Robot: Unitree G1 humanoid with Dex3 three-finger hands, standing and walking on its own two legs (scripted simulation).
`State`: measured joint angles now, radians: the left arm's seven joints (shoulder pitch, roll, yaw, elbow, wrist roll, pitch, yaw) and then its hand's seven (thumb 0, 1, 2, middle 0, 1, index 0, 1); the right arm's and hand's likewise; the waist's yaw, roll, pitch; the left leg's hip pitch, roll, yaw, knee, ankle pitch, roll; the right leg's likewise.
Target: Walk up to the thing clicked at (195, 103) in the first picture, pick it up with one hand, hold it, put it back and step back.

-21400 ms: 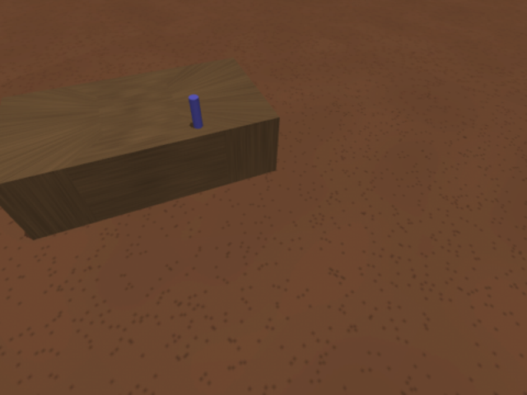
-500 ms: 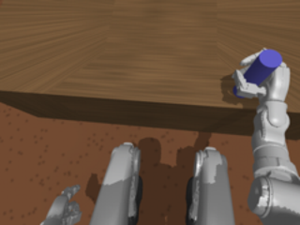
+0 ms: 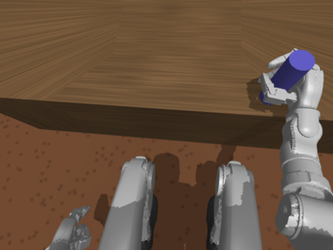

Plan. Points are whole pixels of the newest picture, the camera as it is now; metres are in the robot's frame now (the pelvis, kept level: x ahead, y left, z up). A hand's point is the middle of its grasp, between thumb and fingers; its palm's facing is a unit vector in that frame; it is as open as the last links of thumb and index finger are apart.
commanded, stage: loosen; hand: right
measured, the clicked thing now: (282, 81) +0.48 -0.22 +0.01
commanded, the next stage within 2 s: open in 0.04 s
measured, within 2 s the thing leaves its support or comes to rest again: neither
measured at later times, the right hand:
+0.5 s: hand (273, 83) +0.48 -0.20 +0.00, palm faces +0.13 +0.99 -0.02, open 11.4 cm
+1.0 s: hand out of the picture +0.48 -0.28 +0.11, palm faces +0.19 +0.98 -0.04, open 17.2 cm
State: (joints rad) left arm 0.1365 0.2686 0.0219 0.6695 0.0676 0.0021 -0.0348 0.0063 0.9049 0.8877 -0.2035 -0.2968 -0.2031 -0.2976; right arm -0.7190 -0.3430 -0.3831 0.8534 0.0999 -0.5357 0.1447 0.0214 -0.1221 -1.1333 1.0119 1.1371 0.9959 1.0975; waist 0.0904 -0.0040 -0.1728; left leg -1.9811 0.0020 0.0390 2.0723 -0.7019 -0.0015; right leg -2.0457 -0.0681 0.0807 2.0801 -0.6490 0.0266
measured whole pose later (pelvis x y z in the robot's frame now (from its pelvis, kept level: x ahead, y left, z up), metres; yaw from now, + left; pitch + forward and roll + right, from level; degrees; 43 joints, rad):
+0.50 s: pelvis +0.00 +0.00 +0.00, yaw +0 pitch +35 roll +3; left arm 0.14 0.27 0.02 0.68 0.07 0.00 -0.03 0.01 0.91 0.88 -0.20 -0.31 -0.21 -0.30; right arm -0.72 -0.35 -0.39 0.86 0.09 -0.51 0.14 0.00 0.17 -0.37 0.69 0.52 0.68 0.52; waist 0.10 0.00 -0.17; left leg -1.99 0.00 0.04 2.08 -0.69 0.00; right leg -2.05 -0.07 0.09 2.09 -0.64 0.03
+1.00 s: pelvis +0.01 +0.00 +0.07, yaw +0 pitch +33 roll +4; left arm 0.18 0.29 0.03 0.66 0.00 0.00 0.02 0.01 0.92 0.87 -0.20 -0.30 -0.20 -0.29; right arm -0.71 -0.53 -0.49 0.86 0.16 -0.35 0.26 -0.01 0.50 -0.06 0.09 0.08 0.09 0.08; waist 0.09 -0.02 -0.19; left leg -1.75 -0.01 0.05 1.84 -0.67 0.00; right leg -1.82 -0.08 0.08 1.86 -0.63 0.02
